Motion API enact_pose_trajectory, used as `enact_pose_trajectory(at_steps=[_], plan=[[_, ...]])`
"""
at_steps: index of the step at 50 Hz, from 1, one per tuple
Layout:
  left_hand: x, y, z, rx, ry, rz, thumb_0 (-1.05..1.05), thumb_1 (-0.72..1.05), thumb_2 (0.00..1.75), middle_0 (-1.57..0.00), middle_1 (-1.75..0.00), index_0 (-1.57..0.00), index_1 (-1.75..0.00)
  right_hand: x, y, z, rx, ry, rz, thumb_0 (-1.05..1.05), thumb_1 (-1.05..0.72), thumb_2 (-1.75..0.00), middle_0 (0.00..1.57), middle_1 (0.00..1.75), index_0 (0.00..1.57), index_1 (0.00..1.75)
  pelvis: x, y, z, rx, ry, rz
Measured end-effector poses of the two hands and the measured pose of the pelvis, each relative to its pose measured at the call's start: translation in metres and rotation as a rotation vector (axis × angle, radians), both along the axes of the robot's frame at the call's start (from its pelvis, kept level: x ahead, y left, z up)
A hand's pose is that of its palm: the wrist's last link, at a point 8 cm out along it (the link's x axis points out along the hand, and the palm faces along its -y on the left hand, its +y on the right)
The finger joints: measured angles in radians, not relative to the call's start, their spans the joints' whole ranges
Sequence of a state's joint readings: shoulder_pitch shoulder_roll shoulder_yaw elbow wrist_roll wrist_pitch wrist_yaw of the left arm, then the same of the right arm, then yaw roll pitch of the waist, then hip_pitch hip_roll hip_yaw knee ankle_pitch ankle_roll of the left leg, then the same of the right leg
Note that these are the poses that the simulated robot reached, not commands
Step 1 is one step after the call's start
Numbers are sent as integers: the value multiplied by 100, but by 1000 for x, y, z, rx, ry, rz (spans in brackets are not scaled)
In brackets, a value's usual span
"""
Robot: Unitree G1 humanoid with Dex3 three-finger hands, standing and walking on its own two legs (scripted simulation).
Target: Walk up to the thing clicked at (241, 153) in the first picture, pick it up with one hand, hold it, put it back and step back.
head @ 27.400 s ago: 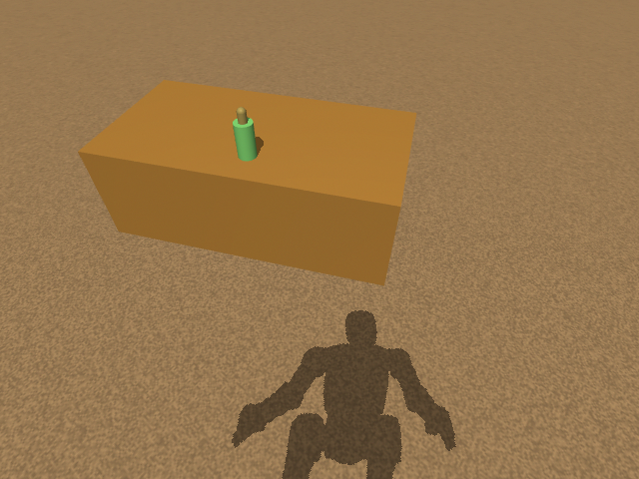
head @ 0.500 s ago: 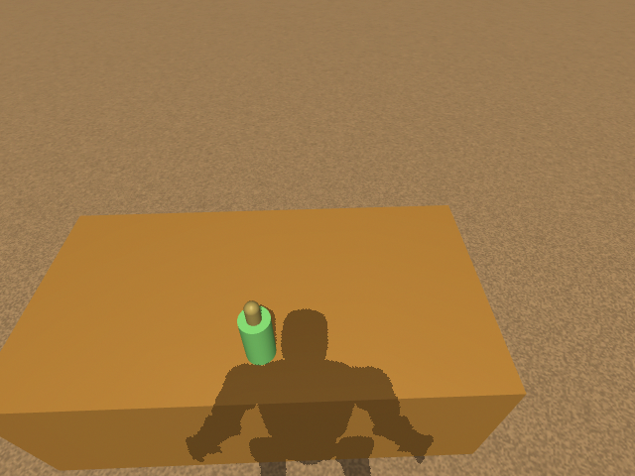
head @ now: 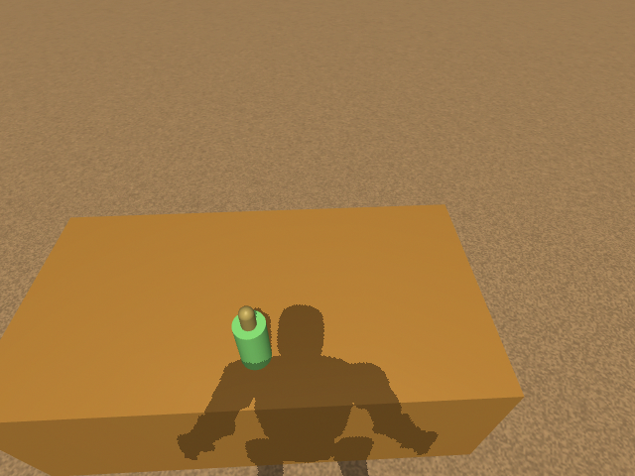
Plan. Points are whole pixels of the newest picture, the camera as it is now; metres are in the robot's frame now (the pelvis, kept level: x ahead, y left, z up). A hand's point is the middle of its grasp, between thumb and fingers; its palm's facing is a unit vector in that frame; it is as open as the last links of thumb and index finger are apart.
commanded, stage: stand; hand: left
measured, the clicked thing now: (251, 334) +0.48 +0.16 -0.27
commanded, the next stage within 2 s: step back in 0.70 s
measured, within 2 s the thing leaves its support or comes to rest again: neither
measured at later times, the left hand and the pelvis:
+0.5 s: hand out of the picture +0.08 +0.25 -0.16, palm faces -0.02 -0.94 -0.34, open 7.4 cm; pelvis +0.00 +0.00 +0.00, yaw -1 degrees
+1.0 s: hand out of the picture +0.06 +0.27 -0.17, palm faces -0.05 -0.92 -0.40, open 7.4 cm; pelvis -0.05 +0.01 -0.02, yaw -1 degrees
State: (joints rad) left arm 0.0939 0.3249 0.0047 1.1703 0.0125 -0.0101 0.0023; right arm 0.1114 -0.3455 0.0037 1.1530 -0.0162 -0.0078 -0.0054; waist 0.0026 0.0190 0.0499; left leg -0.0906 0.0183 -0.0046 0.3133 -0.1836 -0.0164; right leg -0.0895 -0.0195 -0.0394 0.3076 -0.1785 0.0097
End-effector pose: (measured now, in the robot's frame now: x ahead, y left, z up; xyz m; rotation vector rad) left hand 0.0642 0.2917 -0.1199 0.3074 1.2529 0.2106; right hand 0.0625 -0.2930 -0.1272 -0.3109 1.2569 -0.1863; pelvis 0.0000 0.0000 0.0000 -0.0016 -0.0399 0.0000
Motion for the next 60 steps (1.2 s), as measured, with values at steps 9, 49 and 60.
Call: enact_pose_trajectory(at_steps=[9,49,60], plan=[[8,0,0,-4,-7,-5,1,91,90,-20,-30,-21,-30,5,-1,2,-6,-4,-4,0,-90,-90,20,30,21,30,4,1,0,-1,2,-3],[-5,24,-8,57,-32,-52,1,91,90,-20,-30,-21,-30,-21,-21,-9,-43,-12,-42,0,-90,-90,20,30,21,30,-43,5,-20,-2,13,-18],[7,56,-29,35,-153,-104,1,91,90,-20,-30,-21,-30,-97,11,-5,-112,38,-45,0,-90,-90,20,30,20,30,-83,43,-36,10,25,-15]])
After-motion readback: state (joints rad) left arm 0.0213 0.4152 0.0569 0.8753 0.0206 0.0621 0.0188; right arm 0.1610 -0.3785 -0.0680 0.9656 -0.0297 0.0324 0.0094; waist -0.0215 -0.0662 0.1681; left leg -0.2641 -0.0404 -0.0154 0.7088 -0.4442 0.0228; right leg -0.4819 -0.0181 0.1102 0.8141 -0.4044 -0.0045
